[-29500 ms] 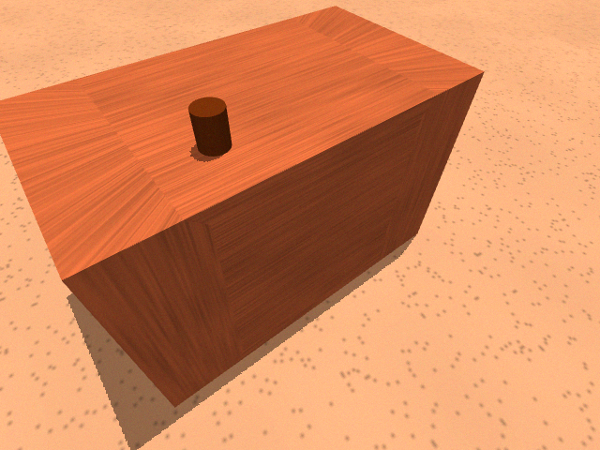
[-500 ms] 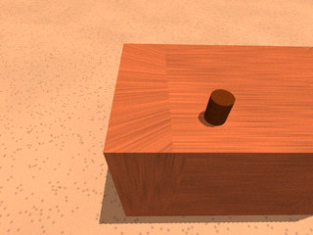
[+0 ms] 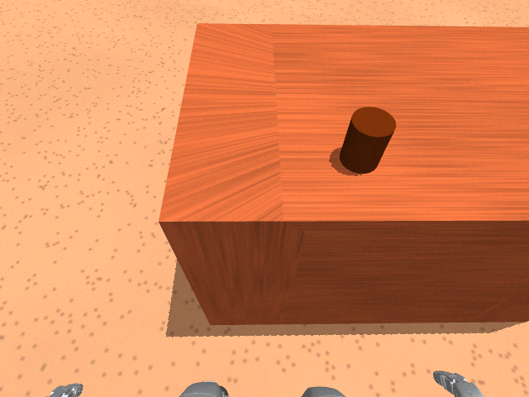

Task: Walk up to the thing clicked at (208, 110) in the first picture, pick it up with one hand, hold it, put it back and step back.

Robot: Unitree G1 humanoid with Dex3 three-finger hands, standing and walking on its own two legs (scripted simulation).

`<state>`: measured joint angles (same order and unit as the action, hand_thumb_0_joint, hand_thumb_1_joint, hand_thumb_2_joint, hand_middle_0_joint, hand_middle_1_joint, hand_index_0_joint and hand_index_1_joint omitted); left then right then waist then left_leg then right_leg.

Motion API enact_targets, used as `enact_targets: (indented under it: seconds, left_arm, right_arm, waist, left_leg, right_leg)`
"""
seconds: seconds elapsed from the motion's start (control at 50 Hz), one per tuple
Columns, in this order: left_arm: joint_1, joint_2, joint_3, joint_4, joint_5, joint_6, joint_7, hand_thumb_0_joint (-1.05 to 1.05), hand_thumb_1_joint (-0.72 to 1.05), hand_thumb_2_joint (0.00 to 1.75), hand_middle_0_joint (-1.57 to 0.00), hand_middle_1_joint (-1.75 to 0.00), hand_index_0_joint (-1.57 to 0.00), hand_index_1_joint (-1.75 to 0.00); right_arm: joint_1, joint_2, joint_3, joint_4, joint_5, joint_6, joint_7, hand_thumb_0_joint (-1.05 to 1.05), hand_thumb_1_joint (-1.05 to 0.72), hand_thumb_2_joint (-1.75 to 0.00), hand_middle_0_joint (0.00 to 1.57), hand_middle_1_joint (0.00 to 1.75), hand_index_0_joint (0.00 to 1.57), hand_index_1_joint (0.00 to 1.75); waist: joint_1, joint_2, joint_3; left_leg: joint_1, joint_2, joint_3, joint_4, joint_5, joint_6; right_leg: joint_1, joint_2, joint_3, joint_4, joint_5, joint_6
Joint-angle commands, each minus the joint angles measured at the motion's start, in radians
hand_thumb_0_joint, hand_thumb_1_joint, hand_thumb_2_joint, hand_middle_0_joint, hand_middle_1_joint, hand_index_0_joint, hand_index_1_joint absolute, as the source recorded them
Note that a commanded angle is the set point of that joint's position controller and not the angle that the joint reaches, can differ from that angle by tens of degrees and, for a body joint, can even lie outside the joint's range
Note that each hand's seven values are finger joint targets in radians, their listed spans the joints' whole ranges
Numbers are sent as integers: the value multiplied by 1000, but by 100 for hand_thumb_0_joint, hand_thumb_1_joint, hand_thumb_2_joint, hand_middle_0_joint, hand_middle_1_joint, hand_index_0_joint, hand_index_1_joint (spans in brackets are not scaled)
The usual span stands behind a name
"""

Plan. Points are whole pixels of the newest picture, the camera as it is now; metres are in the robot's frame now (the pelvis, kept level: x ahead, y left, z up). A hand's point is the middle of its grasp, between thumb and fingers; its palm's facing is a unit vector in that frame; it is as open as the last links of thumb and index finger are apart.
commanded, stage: step back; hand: right
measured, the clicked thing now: (365, 141) +0.53 -0.18 +0.03
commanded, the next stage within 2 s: none
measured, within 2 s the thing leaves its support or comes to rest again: neither
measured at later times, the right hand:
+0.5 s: hand out of the picture -0.01 -0.23 -0.14, palm faces -0.10 +0.91 -0.41, open 7.4 cm
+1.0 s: hand out of the picture -0.13 -0.25 -0.16, palm faces +0.00 +0.93 -0.36, open 7.4 cm
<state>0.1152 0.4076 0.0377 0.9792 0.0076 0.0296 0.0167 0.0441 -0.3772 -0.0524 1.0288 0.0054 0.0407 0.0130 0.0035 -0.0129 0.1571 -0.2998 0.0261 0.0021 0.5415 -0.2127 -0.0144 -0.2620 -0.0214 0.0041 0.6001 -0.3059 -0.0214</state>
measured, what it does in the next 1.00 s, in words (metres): walks backwards: left foot, then right foot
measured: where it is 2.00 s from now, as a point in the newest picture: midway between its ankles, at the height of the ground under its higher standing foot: outside the picture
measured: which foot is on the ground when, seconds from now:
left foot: down 0.00-0.02, up 0.04-0.34, down 0.36-0.78, up 0.80-1.00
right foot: down 0.00-0.38, up 0.40-0.72, down 0.74-1.00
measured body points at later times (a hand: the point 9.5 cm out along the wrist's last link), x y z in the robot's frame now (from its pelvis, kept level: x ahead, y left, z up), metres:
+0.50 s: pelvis -0.10 +0.03 +0.00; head -0.03 +0.06 +0.45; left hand +0.00 +0.34 -0.13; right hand -0.01 -0.28 -0.11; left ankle -0.10 +0.14 -0.73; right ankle -0.09 -0.12 -0.65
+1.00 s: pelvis -0.21 +0.02 +0.00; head -0.15 -0.01 +0.44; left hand -0.09 +0.32 -0.10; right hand -0.13 -0.30 -0.13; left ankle -0.25 +0.17 -0.66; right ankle -0.17 -0.10 -0.73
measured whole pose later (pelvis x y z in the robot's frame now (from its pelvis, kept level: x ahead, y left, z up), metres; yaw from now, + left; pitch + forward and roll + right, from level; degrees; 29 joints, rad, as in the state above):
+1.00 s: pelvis -0.21 +0.02 +0.00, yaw -2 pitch -1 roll +1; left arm 0.16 0.35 0.06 0.79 0.04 0.04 0.01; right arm 0.16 -0.41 -0.04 0.89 0.01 0.05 -0.02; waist 0.02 0.03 0.15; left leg -0.39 -0.09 -0.14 1.06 -0.50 -0.02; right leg -0.33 0.00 0.05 0.58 -0.23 -0.02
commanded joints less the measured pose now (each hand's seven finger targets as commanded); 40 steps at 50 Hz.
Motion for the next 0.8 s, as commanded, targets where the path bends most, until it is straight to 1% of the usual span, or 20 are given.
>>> enact_targets:
  seconds: [0.0, 0.02, 0.04, 0.12, 0.22, 0.28, 0.32, 0.34, 0.36, 0.38, 0.42, 0.46, 0.54, 0.6, 0.66, 0.7, 0.72, 0.74, 0.76, 0.78]
  left_arm:
    - [93, 260, 78, -65, 13, -20, 4, 0, 90, 90, -20, -30, -20, -30]
    - [51, 300, 86, -97, 21, -24, 6, 0, 90, 90, -20, -30, -20, -30]
    - [11, 313, 88, -121, 30, -29, 10, 0, 90, 90, -20, -30, -20, -30]
    - [-75, 237, 78, -168, 34, -26, 13, 0, 90, 90, -20, -30, -20, -30]
    - [21, 222, 88, -184, 25, -8, 24, 0, 90, 90, -20, -30, -20, -30]
    - [10, 236, 91, -209, 11, 5, 21, 0, 90, 90, -20, -30, -20, -30]
    - [-7, 219, 79, -221, -1, 20, 10, 0, 90, 90, -20, -30, -20, -30]
    - [28, 169, 68, -232, -4, 24, 8, 0, 90, 90, -20, -30, -20, -30]
    - [14, 135, 62, -236, -9, 24, 13, 0, 90, 90, -20, -30, -20, -30]
    - [-60, 173, 82, -241, 13, 26, 29, 0, 90, 90, -20, -30, -20, -30]
    - [-75, 189, 86, -219, 14, 24, 25, 0, 90, 90, -20, -30, -20, -30]
    - [75, 170, 86, -182, -9, 21, 17, 0, 90, 90, -20, -30, -20, -30]
    - [42, 138, 84, -212, 7, 4, 14, 0, 90, 90, -20, -30, -20, -30]
    - [44, 137, 79, -222, 11, -7, 12, 0, 90, 90, -20, -30, -20, -30]
    - [100, 132, 82, -195, 14, -15, 5, 0, 90, 90, -20, -30, -20, -30]
    - [169, 129, 83, -158, 24, -24, 5, 0, 90, 90, -20, -30, -20, -30]
    - [168, 150, 88, -154, 32, -29, 7, 0, 90, 90, -20, -30, -20, -30]
    - [160, 204, 101, -164, 42, -34, 8, 0, 90, 90, -20, -30, -20, -30]
    - [111, 277, 118, -185, 36, -34, 3, 0, 90, 90, -20, -30, -20, -30]
    - [44, 335, 122, -219, 44, -33, 4, 0, 90, 90, -20, -30, -20, -30]
  right_arm:
    - [-44, -182, -41, -121, 3, 10, -15, 0, -90, -90, 20, 30, 20, 30]
    - [-22, -163, -37, -126, -7, 18, -19, 0, -90, -90, 20, 30, 20, 30]
    - [25, -173, -41, -115, -16, 26, -24, 0, -90, -90, 20, 30, 20, 30]
    - [105, -209, -45, -98, 11, 16, -23, 0, -90, -90, 20, 30, 20, 30]
    - [91, -208, -24, -144, -6, 1, -33, 0, -90, -90, 20, 30, 20, 30]
    - [156, -204, -34, -138, -26, -10, -33, 0, -90, -90, 20, 30, 20, 30]
    - [195, -210, -51, -119, -41, -19, -31, 0, -90, -90, 20, 30, 20, 30]
    - [174, -280, -73, -131, -56, -20, -29, 0, -90, -90, 20, 30, 20, 30]
    - [125, -349, -82, -152, -58, -18, -22, 0, -90, -90, 20, 30, 20, 30]
    - [131, -414, -95, -168, -46, -17, -19, 0, -90, -90, 20, 30, 20, 30]
    - [65, -317, -73, -186, -44, -23, -30, 0, -90, -90, 20, 30, 20, 30]
    - [-32, -239, -53, -215, -43, -22, -39, 0, -90, -90, 20, 30, 20, 30]
    - [102, -211, -54, -196, -26, -21, -43, 0, -90, -90, 20, 30, 20, 30]
    - [120, -232, -64, -215, -24, -18, -44, 0, -90, -90, 20, 30, 20, 30]
    - [75, -250, -67, -236, -22, -8, -37, 0, -90, -90, 20, 30, 20, 30]
    - [39, -259, -67, -251, -12, 0, -31, 0, -90, -90, 20, 30, 20, 30]
    - [35, -235, -60, -252, -5, 3, -29, 0, -90, -90, 20, 30, 20, 30]
    - [34, -206, -51, -259, 2, 1, -26, 0, -90, -90, 20, 30, 20, 30]
    - [31, -164, -38, -269, 5, 2, -26, 0, -90, -90, 20, 30, 20, 30]
    - [12, -193, -51, -257, -2, 10, -41, 0, -90, -90, 20, 30, 20, 30]
  waist:
    - [36, -98, -188]
    - [32, -173, -154]
    - [19, -179, -140]
    - [-14, -137, -167]
    - [47, -162, -231]
    - [14, -205, -260]
    - [-15, -131, -250]
    - [6, 61, -253]
    - [7, 251, -224]
    - [-69, 299, -214]
    - [-40, 181, -134]
    - [61, 140, -130]
    - [-16, 164, -166]
    - [-35, 166, -193]
    - [-17, 216, -223]
    - [19, 179, -241]
    - [22, 131, -246]
    - [19, 14, -241]
    - [17, -191, -170]
    - [52, -287, -127]
  left_leg:
    - [-61, -74, -38, 261, -90, 51]
    - [-113, -147, -69, 455, -381, 37]
    - [-122, -116, -130, 575, -431, 38]
    - [-141, -120, -152, 656, -300, 28]
    - [-183, -51, -106, 356, -304, -1]
    - [-41, -23, -65, 46, -221, 26]
    - [115, -35, -11, -176, 81, 25]
    - [205, 118, -233, -173, 238, 66]
    - [249, 275, -437, -206, 358, 162]
    - [80, 388, -545, -231, 327, 306]
    - [16, 302, -371, -204, 343, 270]
    - [149, 174, -173, -126, 436, 189]
    - [336, 202, -201, -63, 524, 227]
    - [345, 234, -190, -36, 514, 262]
    - [283, 219, -177, -6, 374, 221]
    - [184, 200, -149, 56, 294, 195]
    - [122, 169, -138, 82, 212, 154]
    - [-8, 108, -114, 147, 58, 96]
    - [-164, -68, -52, 290, -228, 31]
    - [-108, -101, -100, 551, -445, 12]
  right_leg:
    - [41, -240, 291, -257, 352, -134]
    - [-4, -351, 407, -298, 433, -225]
    - [-57, -396, 452, -277, 479, -277]
    - [14, -229, 210, -185, 499, -191]
    - [251, -255, 215, -101, 568, -201]
    - [234, -242, 193, -18, 617, -162]
    - [96, -172, 127, 62, 463, -98]
    - [-72, -59, 74, 169, 215, -38]
    - [-267, 131, 19, 327, -277, -1]
    - [-197, 143, 158, 513, -399, 17]
    - [-194, 124, 208, 632, -288, 8]
    - [-296, 148, 211, 658, -166, -1]
    - [-298, 119, 161, 479, -178, 52]
    - [-233, 83, 125, 291, -196, 59]
    - [-92, 46, 43, 37, -110, 41]
    - [46, 55, 1, -160, 78, 19]
    - [105, 46, 34, -209, 175, 2]
    - [145, -65, 216, -194, 257, -34]
    - [100, -220, 436, -259, 244, -145]
    - [-91, -380, 583, -300, 298, -298]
